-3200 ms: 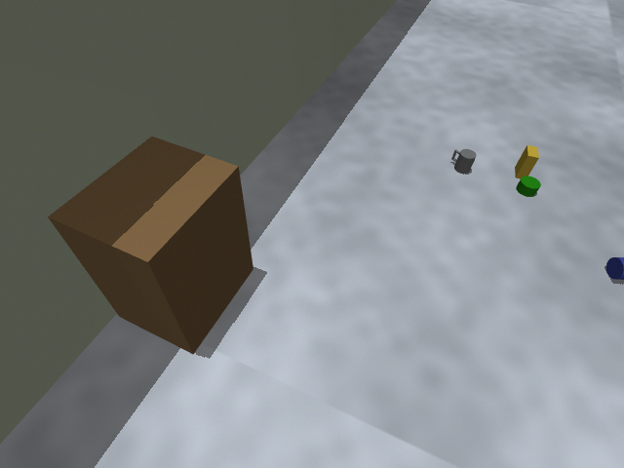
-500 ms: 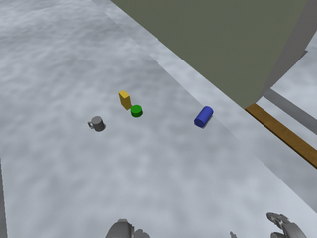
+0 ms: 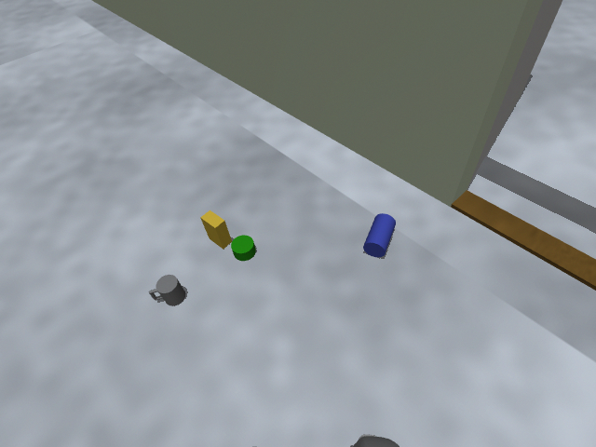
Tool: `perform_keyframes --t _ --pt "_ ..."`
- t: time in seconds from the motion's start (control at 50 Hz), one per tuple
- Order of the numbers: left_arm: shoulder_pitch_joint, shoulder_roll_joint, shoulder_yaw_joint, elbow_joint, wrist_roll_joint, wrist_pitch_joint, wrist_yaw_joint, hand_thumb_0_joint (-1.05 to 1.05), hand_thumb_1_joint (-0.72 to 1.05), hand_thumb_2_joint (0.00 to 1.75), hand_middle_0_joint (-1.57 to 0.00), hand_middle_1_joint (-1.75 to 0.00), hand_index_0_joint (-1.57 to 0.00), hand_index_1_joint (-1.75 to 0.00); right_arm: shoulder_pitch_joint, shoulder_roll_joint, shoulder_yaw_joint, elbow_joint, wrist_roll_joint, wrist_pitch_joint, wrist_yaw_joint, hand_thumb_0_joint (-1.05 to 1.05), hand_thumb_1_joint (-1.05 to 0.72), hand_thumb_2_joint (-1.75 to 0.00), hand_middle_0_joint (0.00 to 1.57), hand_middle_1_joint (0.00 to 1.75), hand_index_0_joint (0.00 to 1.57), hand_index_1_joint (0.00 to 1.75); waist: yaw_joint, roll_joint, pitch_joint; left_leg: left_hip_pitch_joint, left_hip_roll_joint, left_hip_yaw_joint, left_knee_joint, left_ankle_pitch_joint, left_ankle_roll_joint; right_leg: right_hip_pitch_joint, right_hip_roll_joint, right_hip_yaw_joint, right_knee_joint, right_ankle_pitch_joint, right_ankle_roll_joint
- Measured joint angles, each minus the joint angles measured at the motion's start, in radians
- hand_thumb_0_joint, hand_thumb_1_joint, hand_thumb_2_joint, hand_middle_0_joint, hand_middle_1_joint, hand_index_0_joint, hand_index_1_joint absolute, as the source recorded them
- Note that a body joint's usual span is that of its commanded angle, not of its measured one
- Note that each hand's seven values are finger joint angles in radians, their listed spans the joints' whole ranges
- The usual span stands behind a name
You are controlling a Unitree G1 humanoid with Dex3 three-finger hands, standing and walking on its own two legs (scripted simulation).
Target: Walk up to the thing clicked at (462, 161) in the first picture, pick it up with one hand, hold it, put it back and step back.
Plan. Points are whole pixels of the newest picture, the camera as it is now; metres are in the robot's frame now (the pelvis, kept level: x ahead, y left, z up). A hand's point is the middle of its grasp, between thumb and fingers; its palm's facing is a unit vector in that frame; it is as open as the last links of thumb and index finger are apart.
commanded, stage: walk up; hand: left
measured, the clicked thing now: (166, 291) +0.76 +0.52 -0.70
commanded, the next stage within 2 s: none
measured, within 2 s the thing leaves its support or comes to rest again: neither
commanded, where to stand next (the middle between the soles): +0.34 +0.34 m, yaw -10 degrees
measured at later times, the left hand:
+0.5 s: hand out of the picture +0.21 +0.49 -0.13, palm faces -0.13 -0.83 -0.54, open 7.4 cm
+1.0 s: hand out of the picture +0.27 +0.68 -0.12, palm faces -0.11 -0.76 -0.64, open 7.3 cm
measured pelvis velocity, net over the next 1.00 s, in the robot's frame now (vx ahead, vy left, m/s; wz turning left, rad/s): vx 0.18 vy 0.35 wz -0.13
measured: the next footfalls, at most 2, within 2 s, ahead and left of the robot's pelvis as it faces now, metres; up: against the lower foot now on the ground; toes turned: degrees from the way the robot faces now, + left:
left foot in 0.32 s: +0.19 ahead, +0.29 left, +0.00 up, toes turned +2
right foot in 0.60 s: +0.25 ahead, +0.11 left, +0.00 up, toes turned -12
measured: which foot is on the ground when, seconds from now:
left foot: up 0.00-0.30, down 0.32-0.62, up 0.64-0.96, down 0.98-1.00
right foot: down 0.00-0.32, up 0.34-0.58, down 0.60-1.00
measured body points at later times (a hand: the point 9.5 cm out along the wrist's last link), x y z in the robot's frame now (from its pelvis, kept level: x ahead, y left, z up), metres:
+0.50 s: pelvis +0.11 +0.18 +0.00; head +0.14 +0.17 +0.45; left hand +0.21 +0.53 -0.09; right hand +0.13 -0.16 -0.11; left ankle +0.15 +0.29 -0.71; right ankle +0.14 +0.06 -0.66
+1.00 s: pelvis +0.18 +0.35 -0.03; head +0.21 +0.31 +0.42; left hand +0.28 +0.72 -0.08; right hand +0.25 -0.01 -0.14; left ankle +0.24 +0.51 -0.71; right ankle +0.21 +0.13 -0.70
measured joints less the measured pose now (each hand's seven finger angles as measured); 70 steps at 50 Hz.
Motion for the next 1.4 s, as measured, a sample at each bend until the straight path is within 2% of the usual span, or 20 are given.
perform_keyframes --t 0.12,0.28,0.3,0.34,0.38,0.46,0.54,0.6,0.62,0.68,0.74,0.84,0.94,0.96,1.0,1.04,1.1,1.2,1.24,1.4 --pt "0.018 -0.006 -0.007 -0.02 0.0 0.003 0.009 0.0 0.9 0.89 -0.21 -0.3 -0.21 -0.3 -0.05 -0.012 -0.006 -0.008 0.001 0.003 0.009 0.01 -0.91 -0.9 0.2 0.3 0.21 0.3 0.026 0.017 0.007 -0.176 0.077 -0.09 0.117 0.111 -0.03 0.064 -0.025 0.044 -0.044 -0.012 0.042" --pt "0.061 0.037 0.0 -0.005 0.026 0.015 0.009 0.0 0.9 0.89 -0.21 -0.3 -0.21 -0.3 -0.094 -0.059 -0.046 -0.048 0.0 0.003 0.029 0.0 -0.91 -0.9 0.2 0.3 0.21 0.3 0.04 -0.019 -0.01 -0.159 0.14 -0.087 -0.111 0.127 -0.025 0.048 -0.106 0.133 0.038 -0.106 0.071" --pt "0.062 0.047 0.003 0.001 0.027 0.02 0.01 0.0 0.9 0.89 -0.21 -0.3 -0.21 -0.3 -0.089 -0.067 -0.052 -0.055 0.0 -0.003 0.029 0.0 -0.91 -0.9 0.2 0.3 0.21 0.3 0.037 -0.027 -0.017 -0.125 0.131 -0.072 -0.162 0.122 -0.019 0.036 -0.121 0.146 0.069 -0.13 0.068" --pt "0.051 0.071 0.012 0.022 0.026 0.036 0.021 0.0 0.9 0.89 -0.21 -0.3 -0.21 -0.3 -0.083 -0.066 -0.062 -0.064 -0.007 -0.025 0.02 0.0 -0.91 -0.9 0.2 0.3 0.21 0.3 0.028 -0.069 -0.013 -0.111 0.094 -0.035 -0.144 0.131 -0.053 -0.012 -0.146 0.205 0.204 -0.202 0.031" --pt "0.027 0.074 0.014 0.06 0.013 0.056 0.038 0.0 0.9 0.89 -0.21 -0.3 -0.21 -0.3 -0.077 -0.053 -0.055 -0.06 0.002 -0.036 0.009 0.0 -0.91 -0.9 0.2 0.3 0.21 0.3 0.017 -0.081 -0.006 -0.11 0.088 -0.012 -0.098 0.095 -0.053 -0.079 -0.092 0.227 0.389 -0.239 0.01" --pt "-0.011 0.069 0.004 0.096 -0.013 0.042 0.027 0.0 0.91 0.89 -0.21 -0.3 -0.21 -0.3 -0.049 -0.005 -0.023 -0.039 0.012 -0.035 -0.006 0.0 -0.91 -0.9 0.2 0.3 0.21 0.3 -0.011 -0.109 0.011 -0.034 0.065 0.032 -0.177 0.102 -0.016 -0.16 -0.035 0.123 0.488 -0.172 0.008" --pt "-0.024 0.03 -0.009 0.083 -0.016 0.024 0.006 0.0 0.91 0.89 -0.21 -0.3 -0.21 -0.3 -0.004 0.004 -0.006 -0.034 0.001 -0.03 -0.007 0.0 -0.91 -0.9 0.2 0.3 0.21 0.3 -0.032 -0.091 0.025 0.033 0.036 0.063 -0.261 0.113 0.019 -0.135 -0.021 0.009 0.281 -0.172 0.02" --pt "-0.014 0.003 -0.015 0.05 -0.014 0.004 0.003 0.0 0.9 0.89 -0.21 -0.3 -0.21 -0.3 0.025 -0.003 0.0 -0.038 -0.002 -0.014 -0.007 0.0 -0.9 -0.9 0.2 0.3 0.21 0.3 -0.036 -0.064 0.027 0.051 0.019 0.08 -0.252 0.084 0.031 -0.048 0.0 -0.018 0.032 -0.039 0.016" --pt "-0.009 -0.002 -0.012 0.036 -0.007 -0.005 0.007 0.0 0.9 0.89 -0.21 -0.3 -0.21 -0.3 0.031 -0.004 0.001 -0.038 0.002 -0.009 -0.008 0.0 -0.9 -0.9 0.2 0.3 0.21 0.3 -0.027 -0.052 0.031 0.037 0.022 0.075 -0.204 0.067 0.034 -0.029 0.009 -0.018 -0.009 0.029 0.001" --pt "-0.008 -0.014 -0.021 0.008 0.002 0.001 0.032 0.0 0.9 0.89 -0.21 -0.3 -0.21 -0.3 0.019 0.006 0.003 -0.028 0.005 0.023 -0.025 0.01 -0.91 -0.9 0.2 0.3 0.21 0.3 -0.001 -0.011 0.046 -0.053 -0.012 -0.045 0.049 -0.015 0.008 -0.018 0.015 -0.013 0.023 0.003 -0.009" --pt "-0.004 -0.021 -0.023 -0.001 0.003 0.013 0.042 0.0 0.9 0.89 -0.21 -0.3 -0.21 -0.3 -0.004 0.006 0.0 -0.027 0.006 0.031 -0.03 0.01 -0.91 -0.9 0.2 0.3 0.21 0.3 0.016 0.014 0.042 -0.139 -0.013 -0.123 0.203 0.016 -0.015 0.004 -0.006 0.003 0.001 0.003 0.012" --pt "0.018 -0.003 -0.012 -0.02 0.017 0.008 0.037 0.0 0.9 0.89 -0.21 -0.3 -0.21 -0.3 -0.052 -0.018 -0.017 -0.054 0.005 0.027 -0.019 0.0 -0.91 -0.9 0.2 0.3 0.21 0.3 0.031 0.022 0.041 -0.2 0.042 -0.188 0.203 0.087 -0.039 -0.005 -0.066 0.048 0.014 -0.005 0.05" --pt "0.026 0.046 0.01 -0.029 0.035 0.023 0.028 0.0 0.9 0.89 -0.21 -0.3 -0.21 -0.3 -0.086 -0.047 -0.035 -0.063 0.01 0.025 -0.004 0.0 -0.91 -0.9 0.2 0.3 0.21 0.3 0.051 -0.005 0.024 -0.14 0.104 -0.134 -0.026 0.041 -0.03 -0.056 -0.135 0.099 0.09 -0.051 0.055" --pt "0.025 0.057 0.013 -0.027 0.037 0.031 0.025 0.0 0.9 0.89 -0.21 -0.3 -0.21 -0.3 -0.086 -0.053 -0.039 -0.061 0.014 0.019 -0.005 0.0 -0.91 -0.9 0.2 0.3 0.21 0.3 0.057 -0.014 0.018 -0.105 0.101 -0.115 -0.092 0.055 -0.024 -0.072 -0.15 0.114 0.118 -0.068 0.054" --pt "0.017 0.081 0.023 -0.012 0.037 0.051 0.024 0.0 0.9 0.89 -0.21 -0.3 -0.21 -0.3 -0.083 -0.055 -0.046 -0.052 0.011 -0.004 -0.014 0.0 -0.91 -0.9 0.2 0.3 0.21 0.3 0.061 -0.054 0.014 -0.075 0.064 -0.079 -0.122 0.067 -0.058 -0.113 -0.179 0.173 0.212 -0.142 0.026" --pt "0.001 0.08 0.029 0.03 0.028 0.074 0.033 0.0 0.9 0.89 -0.21 -0.3 -0.21 -0.3 -0.079 -0.046 -0.035 -0.037 0.015 -0.015 -0.023 0.0 -0.91 -0.9 0.2 0.3 0.21 0.3 0.056 -0.064 0.006 -0.088 0.056 -0.066 -0.064 0.036 -0.064 -0.147 -0.13 0.207 0.321 -0.231 0.014" --pt "-0.017 0.08 0.024 0.077 0.011 0.072 0.022 0.0 0.91 0.89 -0.21 -0.3 -0.21 -0.3 -0.077 -0.002 -0.002 -0.005 0.021 -0.023 -0.039 0.0 -0.91 -0.9 0.2 0.3 0.21 0.3 0.038 -0.093 0.001 -0.071 0.048 -0.052 -0.079 0.034 -0.043 -0.173 -0.074 0.153 0.398 -0.222 0.019" --pt "-0.04 0.035 0.011 0.104 0.007 0.064 -0.024 0.0 0.91 0.89 -0.21 -0.3 -0.2 -0.3 -0.061 0.035 0.042 0.044 0.034 -0.058 -0.056 0.0 -0.9 -0.9 0.2 0.3 0.21 0.3 0.029 -0.113 0.007 -0.033 0.038 -0.038 -0.124 0.041 -0.038 -0.081 -0.018 0.053 0.213 -0.191 0.017" --pt "-0.061 -0.001 0.006 0.11 0.013 0.067 -0.033 0.0 0.91 0.89 -0.21 -0.3 -0.21 -0.3 -0.061 0.033 0.052 0.065 0.045 -0.067 -0.066 0.0 -0.9 -0.9 0.21 0.3 0.21 0.3 0.034 -0.094 0.022 -0.024 0.048 -0.043 -0.12 0.033 -0.038 -0.034 0.005 0.043 0.126 -0.094 0.017" --pt "-0.142 -0.066 -0.035 0.116 0.001 0.102 -0.064 0.0 0.91 0.89 -0.21 -0.3 -0.21 -0.3 -0.111 0.068 0.077 0.139 0.056 -0.108 -0.094 0.0 -0.9 -0.9 0.21 0.3 0.21 0.3 0.043 -0.13 0.023 0.047 0.021 -0.007 -0.254 0.086 -0.018 0.009 -0.016 0.077 0.038 -0.056 0.047"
